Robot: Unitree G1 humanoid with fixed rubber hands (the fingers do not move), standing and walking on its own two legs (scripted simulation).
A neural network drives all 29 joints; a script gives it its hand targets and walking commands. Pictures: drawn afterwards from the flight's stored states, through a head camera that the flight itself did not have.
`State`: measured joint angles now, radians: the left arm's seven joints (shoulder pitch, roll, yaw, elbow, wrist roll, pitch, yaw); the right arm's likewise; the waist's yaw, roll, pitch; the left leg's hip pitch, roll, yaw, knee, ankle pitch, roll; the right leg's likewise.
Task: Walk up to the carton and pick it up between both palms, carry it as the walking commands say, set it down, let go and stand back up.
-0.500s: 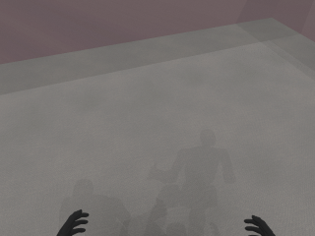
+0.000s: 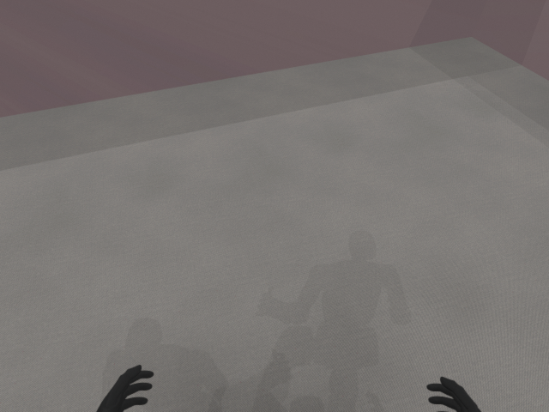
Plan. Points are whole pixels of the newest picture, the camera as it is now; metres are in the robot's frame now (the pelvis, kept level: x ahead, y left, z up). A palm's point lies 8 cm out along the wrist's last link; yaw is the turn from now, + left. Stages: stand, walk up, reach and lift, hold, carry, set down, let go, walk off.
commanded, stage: stand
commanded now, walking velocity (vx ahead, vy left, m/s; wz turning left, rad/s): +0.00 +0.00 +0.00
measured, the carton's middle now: out of the picture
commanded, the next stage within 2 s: walk up in 1.48 s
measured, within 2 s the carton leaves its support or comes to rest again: neither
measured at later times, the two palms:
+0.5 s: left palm out of the picture +0.15 +0.25 -0.08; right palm out of the picture +0.13 -0.27 -0.09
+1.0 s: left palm out of the picture +0.14 +0.25 -0.08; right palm out of the picture +0.11 -0.28 -0.09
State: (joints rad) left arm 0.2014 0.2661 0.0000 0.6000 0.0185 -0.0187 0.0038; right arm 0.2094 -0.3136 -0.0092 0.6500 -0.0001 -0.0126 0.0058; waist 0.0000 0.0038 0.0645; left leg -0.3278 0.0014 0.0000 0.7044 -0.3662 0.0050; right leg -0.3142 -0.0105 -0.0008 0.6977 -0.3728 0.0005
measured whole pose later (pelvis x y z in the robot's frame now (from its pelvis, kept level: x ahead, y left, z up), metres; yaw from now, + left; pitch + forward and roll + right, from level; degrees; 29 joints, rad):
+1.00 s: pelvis -0.01 +0.00 +0.00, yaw +0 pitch -2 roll +0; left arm 0.20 0.28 0.00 0.61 0.02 -0.02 0.00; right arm 0.21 -0.33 -0.01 0.71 0.00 -0.02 0.01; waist 0.00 0.00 0.05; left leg -0.33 0.00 0.00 0.70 -0.35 0.01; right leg -0.31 -0.01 0.00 0.70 -0.36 0.00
